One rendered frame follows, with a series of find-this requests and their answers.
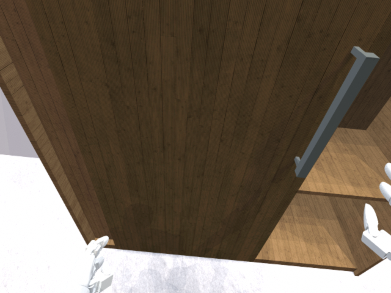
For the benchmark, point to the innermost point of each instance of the handle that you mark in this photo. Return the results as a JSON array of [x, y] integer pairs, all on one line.
[[356, 78]]

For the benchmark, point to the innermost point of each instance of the wardrobe door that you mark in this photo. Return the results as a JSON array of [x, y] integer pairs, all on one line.
[[189, 113], [21, 39]]

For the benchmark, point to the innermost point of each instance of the robot right hand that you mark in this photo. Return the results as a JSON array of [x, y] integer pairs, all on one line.
[[378, 241]]

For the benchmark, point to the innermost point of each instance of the robot left hand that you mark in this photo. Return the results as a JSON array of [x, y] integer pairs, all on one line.
[[83, 271]]

